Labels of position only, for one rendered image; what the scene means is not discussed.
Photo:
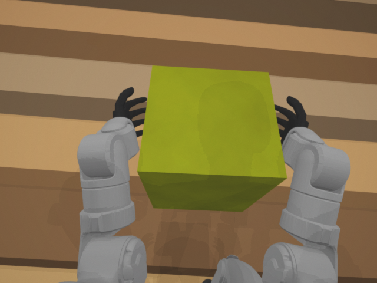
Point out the robot left upper arm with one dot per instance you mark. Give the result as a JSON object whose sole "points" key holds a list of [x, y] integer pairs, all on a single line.
{"points": [[113, 259]]}

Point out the left robot forearm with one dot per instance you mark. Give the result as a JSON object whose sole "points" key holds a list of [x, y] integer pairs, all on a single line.
{"points": [[104, 174]]}

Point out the left robot hand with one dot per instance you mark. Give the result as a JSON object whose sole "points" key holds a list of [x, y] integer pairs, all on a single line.
{"points": [[122, 108]]}

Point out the right robot forearm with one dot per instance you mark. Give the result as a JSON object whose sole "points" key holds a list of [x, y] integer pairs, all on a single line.
{"points": [[317, 187]]}

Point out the carton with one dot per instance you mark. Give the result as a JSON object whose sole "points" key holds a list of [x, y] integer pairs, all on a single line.
{"points": [[210, 139]]}

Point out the robot right upper arm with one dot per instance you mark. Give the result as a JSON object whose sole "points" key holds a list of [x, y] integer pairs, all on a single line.
{"points": [[288, 263]]}

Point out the robot right thigh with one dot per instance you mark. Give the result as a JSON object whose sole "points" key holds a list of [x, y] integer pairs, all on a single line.
{"points": [[236, 271]]}

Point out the right robot hand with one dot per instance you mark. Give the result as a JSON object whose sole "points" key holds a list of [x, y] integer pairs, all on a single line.
{"points": [[295, 120]]}

